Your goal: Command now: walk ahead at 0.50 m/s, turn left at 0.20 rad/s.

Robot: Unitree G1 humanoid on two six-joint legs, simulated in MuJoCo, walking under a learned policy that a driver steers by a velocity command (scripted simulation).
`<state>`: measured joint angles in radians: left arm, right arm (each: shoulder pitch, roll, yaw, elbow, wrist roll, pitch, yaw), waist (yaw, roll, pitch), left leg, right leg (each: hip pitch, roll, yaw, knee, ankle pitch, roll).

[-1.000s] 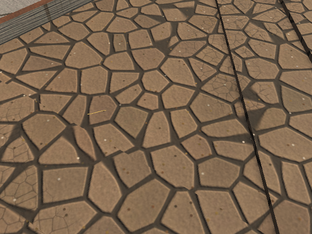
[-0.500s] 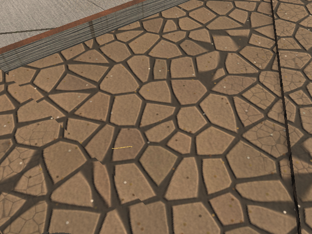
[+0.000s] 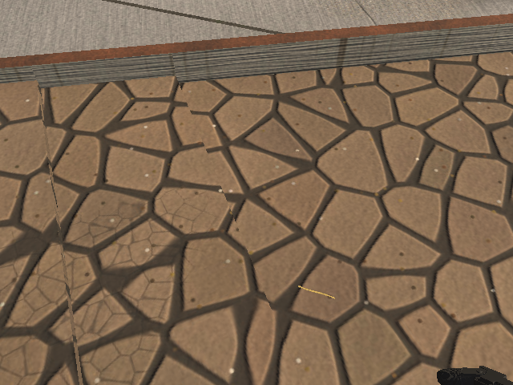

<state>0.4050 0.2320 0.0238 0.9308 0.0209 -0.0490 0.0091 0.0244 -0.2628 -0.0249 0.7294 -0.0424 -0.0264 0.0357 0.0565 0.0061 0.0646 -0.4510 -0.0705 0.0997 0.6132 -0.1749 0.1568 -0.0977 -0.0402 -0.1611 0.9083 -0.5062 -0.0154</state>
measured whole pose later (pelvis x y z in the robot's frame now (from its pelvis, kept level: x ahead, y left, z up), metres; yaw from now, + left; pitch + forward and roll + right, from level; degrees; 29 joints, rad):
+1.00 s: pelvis +0.55 -0.07 +0.00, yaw -28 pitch +0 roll +0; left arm 0.38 0.31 0.10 0.91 -0.01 -0.05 0.00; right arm 0.07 -0.25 -0.01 0.74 -0.05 -0.11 0.01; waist 0.09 -0.03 0.04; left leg -0.42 0.04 -0.01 0.56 0.14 0.10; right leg -0.10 0.10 0.19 0.66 -0.27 -0.06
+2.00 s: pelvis +0.73 -0.17 -0.01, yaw -42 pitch -2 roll +0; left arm 0.28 0.20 0.02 1.11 0.01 0.00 0.02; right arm 0.25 -0.19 -0.01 1.01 -0.01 -0.01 -0.03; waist 0.01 0.00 0.02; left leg -0.17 -0.01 0.04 0.39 -0.20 0.03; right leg -0.19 0.03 0.02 0.36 -0.14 -0.01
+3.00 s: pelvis +0.84 -0.31 -0.02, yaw -38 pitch +0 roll +0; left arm 0.20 0.16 0.03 1.05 0.02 0.01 0.06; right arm 0.24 -0.18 -0.04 1.04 -0.02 0.02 -0.03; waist -0.03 0.01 0.05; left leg -0.32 -0.06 0.03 0.45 -0.13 0.08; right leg -0.33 0.01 0.01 0.76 -0.46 -0.01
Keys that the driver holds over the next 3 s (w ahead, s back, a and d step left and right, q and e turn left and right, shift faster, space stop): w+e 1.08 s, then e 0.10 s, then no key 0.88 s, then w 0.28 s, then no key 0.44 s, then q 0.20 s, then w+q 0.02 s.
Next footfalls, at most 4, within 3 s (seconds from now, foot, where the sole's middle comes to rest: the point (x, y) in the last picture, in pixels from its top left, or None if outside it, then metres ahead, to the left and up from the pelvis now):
0.50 right None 0.40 -0.13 -0.77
0.96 left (279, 284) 0.72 0.00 -0.77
1.30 right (388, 296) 0.71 -0.30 -0.79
1.64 left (325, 255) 0.83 -0.13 -0.79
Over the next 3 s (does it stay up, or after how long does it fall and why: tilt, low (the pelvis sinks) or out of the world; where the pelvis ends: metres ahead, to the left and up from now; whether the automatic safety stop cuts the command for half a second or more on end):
stays up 0.84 -0.31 -0.02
